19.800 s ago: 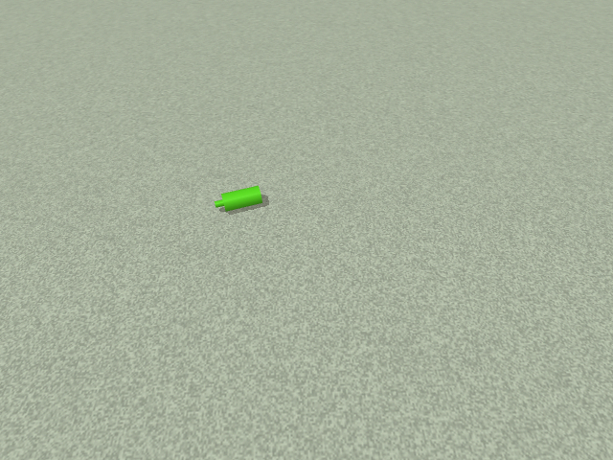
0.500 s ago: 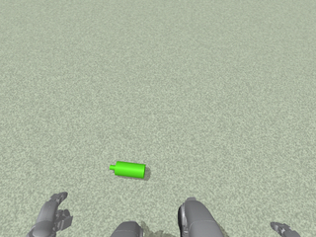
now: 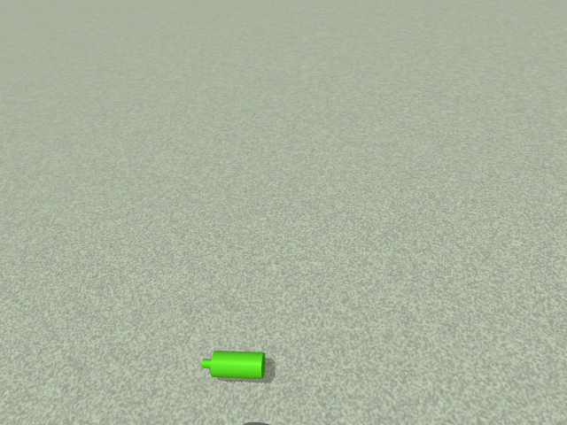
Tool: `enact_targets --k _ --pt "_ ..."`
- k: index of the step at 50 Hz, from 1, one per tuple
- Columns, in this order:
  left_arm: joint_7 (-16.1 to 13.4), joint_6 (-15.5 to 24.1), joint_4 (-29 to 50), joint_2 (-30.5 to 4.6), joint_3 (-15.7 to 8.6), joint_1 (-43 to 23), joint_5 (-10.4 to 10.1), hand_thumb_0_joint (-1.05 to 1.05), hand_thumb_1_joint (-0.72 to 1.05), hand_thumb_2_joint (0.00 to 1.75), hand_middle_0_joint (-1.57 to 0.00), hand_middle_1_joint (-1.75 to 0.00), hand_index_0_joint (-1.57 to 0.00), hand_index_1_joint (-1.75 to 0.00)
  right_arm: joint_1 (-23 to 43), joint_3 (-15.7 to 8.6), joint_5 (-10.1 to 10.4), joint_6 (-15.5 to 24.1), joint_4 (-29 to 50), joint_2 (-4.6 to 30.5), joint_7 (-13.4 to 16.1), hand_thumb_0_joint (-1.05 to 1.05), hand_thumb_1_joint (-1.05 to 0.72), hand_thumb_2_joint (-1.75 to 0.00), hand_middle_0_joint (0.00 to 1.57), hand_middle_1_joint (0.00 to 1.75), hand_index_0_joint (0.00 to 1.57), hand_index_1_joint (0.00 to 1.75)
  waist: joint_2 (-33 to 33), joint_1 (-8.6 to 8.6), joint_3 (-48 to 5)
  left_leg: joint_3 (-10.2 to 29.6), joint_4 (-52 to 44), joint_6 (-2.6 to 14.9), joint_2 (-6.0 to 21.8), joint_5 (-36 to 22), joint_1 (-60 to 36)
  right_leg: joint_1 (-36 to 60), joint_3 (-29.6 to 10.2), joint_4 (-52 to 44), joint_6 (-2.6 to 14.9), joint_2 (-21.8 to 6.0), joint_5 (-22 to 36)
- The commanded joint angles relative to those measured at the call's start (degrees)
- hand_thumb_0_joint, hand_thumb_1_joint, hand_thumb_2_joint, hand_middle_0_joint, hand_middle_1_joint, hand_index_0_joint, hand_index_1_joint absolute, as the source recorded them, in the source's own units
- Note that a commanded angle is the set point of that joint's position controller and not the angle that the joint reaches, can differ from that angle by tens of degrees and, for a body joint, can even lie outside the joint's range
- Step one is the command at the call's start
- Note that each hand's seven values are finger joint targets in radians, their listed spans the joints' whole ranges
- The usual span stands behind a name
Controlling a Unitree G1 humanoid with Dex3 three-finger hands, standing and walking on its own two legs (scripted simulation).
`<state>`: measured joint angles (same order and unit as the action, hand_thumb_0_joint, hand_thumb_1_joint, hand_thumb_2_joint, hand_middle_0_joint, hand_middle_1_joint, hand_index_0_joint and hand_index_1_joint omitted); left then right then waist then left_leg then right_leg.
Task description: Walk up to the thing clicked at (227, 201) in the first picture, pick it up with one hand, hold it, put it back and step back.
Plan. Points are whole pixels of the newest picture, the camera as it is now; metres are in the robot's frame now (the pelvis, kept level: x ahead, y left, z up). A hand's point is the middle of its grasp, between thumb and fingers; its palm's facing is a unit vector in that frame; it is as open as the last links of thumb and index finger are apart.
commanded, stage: walk up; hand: left
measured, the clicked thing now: (233, 364) +0.47 +0.27 -0.72
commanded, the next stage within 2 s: stand in 1.98 s
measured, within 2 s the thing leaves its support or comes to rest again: neither
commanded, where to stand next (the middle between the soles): +0.07 +0.02 m, yaw -2 degrees
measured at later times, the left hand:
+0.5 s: hand out of the picture +0.11 +0.31 -0.16, palm faces -0.03 -0.91 -0.40, open 7.3 cm
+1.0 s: hand out of the picture +0.03 +0.30 -0.16, palm faces -0.03 -0.94 -0.35, open 7.3 cm
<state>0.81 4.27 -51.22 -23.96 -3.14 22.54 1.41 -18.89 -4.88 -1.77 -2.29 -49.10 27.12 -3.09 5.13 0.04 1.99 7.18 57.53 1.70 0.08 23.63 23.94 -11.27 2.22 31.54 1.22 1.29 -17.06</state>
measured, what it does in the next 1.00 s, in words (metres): steps on the spot: left foot, then left foot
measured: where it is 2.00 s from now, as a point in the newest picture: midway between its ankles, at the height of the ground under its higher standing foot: outside the picture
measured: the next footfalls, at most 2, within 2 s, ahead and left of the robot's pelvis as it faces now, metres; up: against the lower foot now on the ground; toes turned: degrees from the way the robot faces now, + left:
left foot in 0.30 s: +0.11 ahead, +0.16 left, +0.00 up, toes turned -1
left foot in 0.78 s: +0.02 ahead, +0.15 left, +0.00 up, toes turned -1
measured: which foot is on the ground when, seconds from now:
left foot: up 0.00-0.28, down 0.30-0.60, up 0.62-0.76, down 0.78-1.00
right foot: down 0.00-1.00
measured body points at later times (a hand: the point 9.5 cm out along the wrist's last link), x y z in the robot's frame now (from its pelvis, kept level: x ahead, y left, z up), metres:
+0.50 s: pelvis +0.01 +0.04 -0.01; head +0.07 +0.05 +0.43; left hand +0.11 +0.36 -0.13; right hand +0.12 -0.26 -0.13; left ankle +0.07 +0.16 -0.73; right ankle -0.01 -0.09 -0.70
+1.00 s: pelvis -0.05 +0.04 +0.00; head -0.03 +0.05 +0.45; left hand +0.03 +0.35 -0.13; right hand +0.04 -0.26 -0.12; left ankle -0.02 +0.15 -0.73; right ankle -0.02 -0.09 -0.73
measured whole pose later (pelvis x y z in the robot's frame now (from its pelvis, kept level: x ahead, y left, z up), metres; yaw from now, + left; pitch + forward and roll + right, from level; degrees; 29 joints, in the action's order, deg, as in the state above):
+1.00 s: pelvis -0.05 +0.04 +0.00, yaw -1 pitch -4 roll -1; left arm 0.7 -0.1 -55.7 -22.2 -1.9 10.9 0.7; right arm -9.8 -0.2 -1.4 1.4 -54.7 19.8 -0.8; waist -1.0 -0.1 5.4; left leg 0.7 35.4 0.4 0.5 17.2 14.8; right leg -14.3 -0.6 34.7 0.7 0.0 -19.3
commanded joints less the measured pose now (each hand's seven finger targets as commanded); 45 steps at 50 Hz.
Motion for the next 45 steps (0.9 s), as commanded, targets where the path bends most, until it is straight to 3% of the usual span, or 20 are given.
enact_targets --k 1,4,6,11,13,15,16,17,19,23,27,28,30,32,34,38,39,40,41,45 --pt "-3.66 2.63 4.07 -17.36 -4.9 -1.13 -0.71 0.0 0.9 0.9 -0.2 -0.3 -0.2 -0.3 -3.58 -3.34 -0.46 0.72 4.34 9.26 -0.88 0.0 -0.9 -0.9 0.2 0.3 0.2 0.3 -9.07 1.49 7.76 3.93 3.47 -2.65 2.51 -8.09 8.88 -3.66 -16.59 -18.8 4.18 -15.85 -3.81" --pt "-4.92 2.14 5.5 -15.21 -4.32 -4.41 -0.29 0.0 0.9 0.9 -0.2 -0.3 -0.2 -0.3 -1.56 -2.45 -0.04 -0.52 4.76 6.57 -0.16 0.0 -0.9 -0.9 0.2 0.3 0.2 0.3 -12.17 1.33 7.7 3.87 4.77 -2.97 0.07 -7.94 2.5 -10.04 -8.47 -11.44 7.77 -16.2 30.69" --pt "-4.8 1.34 6.43 -13.83 -3.67 -5.69 -0.83 0.0 0.9 0.9 -0.2 -0.3 -0.2 -0.3 -0.06 -2.12 1.12 -0.71 4.97 5.99 0.89 0.0 -0.9 -0.9 0.2 0.3 0.2 0.3 -14.33 0.99 6.55 3.18 4.24 -2.52 -2.42 -5.54 1.62 -8.97 -5.95 -7.47 8.52 -15.65 43.63" --pt "-3.97 -1.41 7.77 -13.58 -3.1 -7.59 -0.83 0.0 0.9 0.9 -0.2 -0.3 -0.2 -0.3 3.55 -1.5 1.86 0.58 4.39 6.17 2.8 0.0 -0.9 -0.9 0.2 0.3 0.2 0.3 -18.62 -1.36 -0.42 -6.29 -13.34 -2.02 -1.6 -5.1 -1.69 1.17 -5.14 2.73 8.07 -13.91 39.04" --pt "-4.17 -2.32 7.55 -14.51 -2.73 -8.05 -1.92 0.0 0.9 0.9 -0.2 -0.3 -0.2 -0.3 2.88 -1.61 1.12 1.12 3.55 6.05 2.86 0.0 -0.9 -0.9 0.2 0.3 0.2 0.3 -15.1 0.0 -2.54 -8.52 -25.13 -0.88 -1.95 -11.2 -7.66 0.69 -5.28 9.98 6.81 -13.28 38.69" --pt "-4.91 -2.62 7.08 -11.61 -1.63 -4.22 -2.92 0.0 0.9 0.9 -0.2 -0.3 -0.2 -0.3 2.46 -2.71 -0.73 1.6 4.49 9.93 2.62 0.0 -0.9 -0.9 0.2 0.3 0.2 0.3 -3.75 0.55 -5.98 2.51 -29.04 4.0 4.81 -38.73 -16.62 -5.28 -4.31 21.73 1.72 -7.6 24.33" --pt "-5.3 -2.93 7.12 -10.35 -1.15 -3.27 -3.8 0.0 0.9 0.9 -0.2 -0.3 -0.2 -0.3 4.06 -3.76 -0.12 1.57 5.96 14.35 2.28 0.0 -0.9 -0.9 0.2 0.3 0.2 0.3 6.57 0.47 -9.15 17.35 -28.06 12.29 15.16 -50.42 -20.28 -12.58 -1.42 28.62 -0.73 0.46 0.2" --pt "-6.03 -3.45 5.98 -11.44 -1.68 -6.46 -3.26 0.0 0.9 0.9 -0.2 -0.3 -0.2 -0.3 3.13 -3.67 0.81 1.48 5.39 13.11 2.22 0.0 -0.9 -0.9 0.2 0.3 0.2 0.3 8.32 2.61 -10.69 21.71 -30.42 16.88 18.61 -47.32 -16.18 -10.5 -5.88 34.79 -0.13 0.96 -22.2" --pt "-5.67 -3.75 4.87 -11.74 -1.88 -6.51 -3.16 0.0 0.9 0.9 -0.2 -0.3 -0.2 -0.3 6.56 -2.48 0.81 1.26 5.96 8.78 2.96 0.0 -0.9 -0.9 0.2 0.3 0.2 0.3 2.93 0.97 -9.0 11.14 -28.38 13.64 13.31 -36.06 -15.29 -12.66 -8.76 35.22 0.74 -0.46 -20.25" --pt "-3.35 -3.1 2.78 -9.6 -1.54 -7.45 -1.46 0.0 0.9 0.9 -0.2 -0.3 -0.2 -0.3 8.49 -1.51 0.56 2.32 4.52 8.17 3.4 0.0 -0.9 -0.9 0.2 0.3 0.2 0.3 4.19 0.52 -5.54 10.83 -30.25 10.29 12.02 -17.83 -12.27 -10.18 -4.25 17.8 -0.08 -2.19 -14.18" --pt "-2.73 -3.33 0.75 -8.65 -2.5 -6.0 0.38 0.0 0.9 0.9 -0.2 -0.3 -0.2 -0.3 11.15 -0.72 1.25 2.82 4.07 8.7 3.85 0.0 -0.9 -0.9 0.2 0.3 0.2 0.3 1.85 -2.25 -3.69 9.1 -26.48 7.14 12.66 -19.14 -3.37 1.99 -3.14 -0.97 1.57 -0.62 -2.54" --pt "-2.76 -3.68 2.24 -11.42 -3.16 -7.59 0.29 0.0 0.9 0.9 -0.2 -0.3 -0.2 -0.3 11.26 -0.56 2.16 1.86 4.42 8.01 3.97 0.0 -0.9 -0.9 0.2 0.3 0.2 0.3 1.09 -1.74 0.33 7.24 -22.11 4.24 10.31 -30.22 -0.49 -1.98 -8.64 0.69 3.01 -5.05 10.87" --pt "-1.99 -4.63 4.78 -15.96 -3.91 -12.68 -0.45 0.0 0.9 0.9 -0.2 -0.3 -0.2 -0.3 12.5 -0.75 3.0 1.4 4.29 6.4 4.91 0.0 -0.9 -0.9 0.2 0.3 0.2 0.3 -12.0 -0.52 0.13 -5.79 -6.04 0.56 -2.53 -10.65 -3.75 -10.05 -20.9 -3.68 12.47 -17.75 28.73" --pt "-1.87 -4.37 6.53 -14.4 -3.5 -13.6 -0.24 0.0 0.9 0.9 -0.2 -0.3 -0.2 -0.3 10.89 -1.41 2.74 1.29 4.25 6.62 5.08 0.0 -0.9 -0.9 0.2 0.3 0.2 0.3 -13.34 -0.39 -2.97 -3.56 3.66 0.79 -4.45 10.96 -2.06 -6.88 -22.75 -2.86 16.07 -21.52 38.68" --pt "-2.29 -3.65 6.75 -13.41 -3.28 -14.21 0.54 0.0 0.9 0.9 -0.2 -0.3 -0.2 -0.3 10.06 -0.82 2.69 1.96 4.01 5.6 4.75 0.0 -0.9 -0.9 0.2 0.3 0.2 0.3 -13.37 -0.49 -3.25 -2.55 2.96 0.92 -3.26 9.97 -0.23 -3.72 -20.37 -0.7 14.58 -19.0 36.98" --pt "-1.72 -3.8 6.27 -10.15 -1.57 -15.01 -0.32 0.0 0.9 0.9 -0.2 -0.3 -0.2 -0.3 5.32 -0.1 1.11 4.74 -0.08 3.48 4.18 0.0 -0.9 -0.9 0.2 0.3 0.2 0.3 -11.01 1.17 -8.8 -6.32 -33.93 -0.04 -1.07 -8.36 -15.54 -0.7 -12.07 7.0 6.44 -11.16 21.11" --pt "-1.43 -4.04 6.12 -7.67 -0.61 -13.54 -0.66 0.0 0.9 0.9 -0.2 -0.3 -0.2 -0.3 5.43 -0.59 -0.1 5.43 0.01 5.17 4.49 0.0 -0.9 -0.9 0.2 0.3 0.2 0.3 -6.39 1.09 -9.01 5.61 -38.25 2.49 4.94 -9.28 -22.9 -8.69 -11.59 11.89 3.39 -8.69 12.2" --pt "-0.97 -4.36 5.54 -4.46 0.21 -11.56 -1.18 0.0 0.9 0.9 -0.2 -0.3 -0.2 -0.3 9.7 -1.08 -0.83 5.99 1.41 9.18 4.59 0.0 -0.9 -0.9 0.2 0.3 0.2 0.3 2.62 -1.23 -6.7 21.64 -38.53 7.59 16.76 -11.58 -25.21 -19.67 -6.72 13.58 -0.4 -1.66 -8.79" --pt "-1.9 -4.44 3.71 -10.1 -1.33 -13.37 -0.7 0.0 0.9 0.9 -0.2 -0.3 -0.2 -0.3 9.96 -1.62 0.37 5.94 1.32 12.48 4.2 0.0 -0.9 -0.9 0.2 0.3 0.2 0.3 1.34 0.81 -4.79 23.14 -37.15 13.5 22.17 -11.78 -14.07 -12.9 -8.38 16.72 -0.42 -4.02 -18.49" --pt "-0.68 -3.46 0.6 -9.05 -1.53 -12.26 -1.28 0.0 0.9 0.9 -0.2 -0.3 -0.2 -0.3 13.15 0.35 0.65 6.6 -0.05 8.89 4.05 0.0 -0.9 -0.9 0.2 0.3 0.2 0.3 3.94 -1.28 -2.1 8.22 -35.85 7.08 12.56 -17.0 -10.63 -5.64 -5.23 8.75 0.42 -3.69 -8.07"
